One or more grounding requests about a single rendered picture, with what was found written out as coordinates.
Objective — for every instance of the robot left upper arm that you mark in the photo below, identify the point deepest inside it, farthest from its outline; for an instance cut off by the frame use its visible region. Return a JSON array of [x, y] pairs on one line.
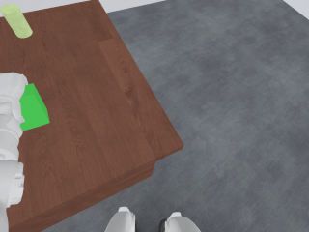
[[11, 188]]

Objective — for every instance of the left robot hand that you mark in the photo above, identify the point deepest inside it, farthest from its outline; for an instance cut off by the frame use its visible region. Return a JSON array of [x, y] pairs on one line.
[[13, 84]]

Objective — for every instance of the table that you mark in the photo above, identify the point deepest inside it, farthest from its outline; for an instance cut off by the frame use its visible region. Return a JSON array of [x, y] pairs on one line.
[[106, 127]]

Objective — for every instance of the robot right thigh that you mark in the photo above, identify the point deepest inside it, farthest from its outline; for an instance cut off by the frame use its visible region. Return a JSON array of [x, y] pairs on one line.
[[180, 224]]

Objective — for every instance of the left robot forearm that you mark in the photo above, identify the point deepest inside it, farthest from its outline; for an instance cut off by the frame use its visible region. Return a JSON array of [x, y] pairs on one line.
[[10, 130]]

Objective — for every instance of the sponge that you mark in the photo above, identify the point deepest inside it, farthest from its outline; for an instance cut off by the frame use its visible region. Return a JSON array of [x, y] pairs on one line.
[[33, 109]]

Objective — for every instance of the robot thigh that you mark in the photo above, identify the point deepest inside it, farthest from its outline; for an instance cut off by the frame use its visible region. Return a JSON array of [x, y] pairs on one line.
[[122, 221], [180, 224]]

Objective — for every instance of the robot left thigh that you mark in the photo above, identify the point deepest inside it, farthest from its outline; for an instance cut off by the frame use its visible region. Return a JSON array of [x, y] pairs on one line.
[[122, 221]]

